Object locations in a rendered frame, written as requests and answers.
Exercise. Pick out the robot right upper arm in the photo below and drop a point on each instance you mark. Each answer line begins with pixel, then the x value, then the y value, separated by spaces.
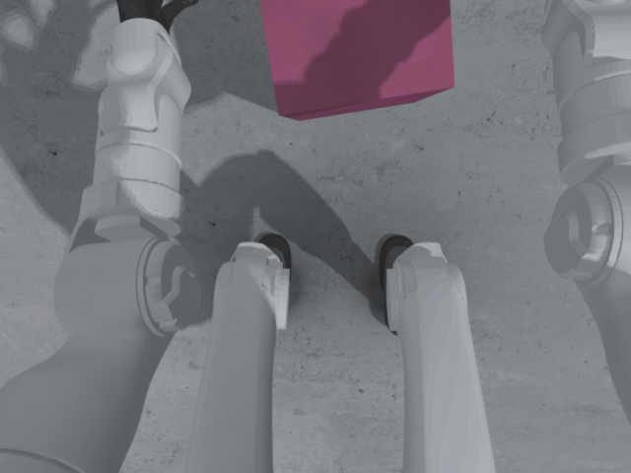
pixel 589 241

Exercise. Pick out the left robot thigh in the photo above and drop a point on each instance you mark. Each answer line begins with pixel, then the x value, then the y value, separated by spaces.
pixel 232 425

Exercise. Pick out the left robot shin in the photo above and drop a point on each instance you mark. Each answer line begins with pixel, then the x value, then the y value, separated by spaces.
pixel 245 249

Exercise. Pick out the left robot hand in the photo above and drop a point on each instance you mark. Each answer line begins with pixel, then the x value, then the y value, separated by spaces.
pixel 151 9

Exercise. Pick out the robot left upper arm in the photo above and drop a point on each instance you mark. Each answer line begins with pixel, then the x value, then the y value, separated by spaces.
pixel 120 304

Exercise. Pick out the robot left forearm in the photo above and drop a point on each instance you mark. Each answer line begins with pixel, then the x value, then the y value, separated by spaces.
pixel 135 191

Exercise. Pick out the carton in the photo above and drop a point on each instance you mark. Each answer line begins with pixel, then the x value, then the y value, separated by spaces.
pixel 330 57

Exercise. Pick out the robot right forearm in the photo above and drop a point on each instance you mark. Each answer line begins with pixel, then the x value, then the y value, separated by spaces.
pixel 590 45

